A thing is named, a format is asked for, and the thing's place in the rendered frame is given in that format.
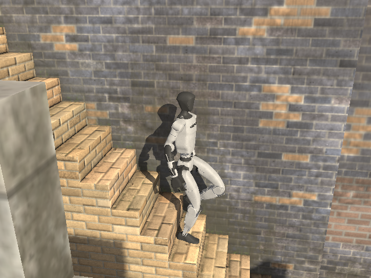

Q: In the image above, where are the stairs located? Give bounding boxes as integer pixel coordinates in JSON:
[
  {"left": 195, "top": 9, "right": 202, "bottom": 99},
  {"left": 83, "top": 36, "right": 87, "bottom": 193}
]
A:
[{"left": 0, "top": 27, "right": 271, "bottom": 278}]

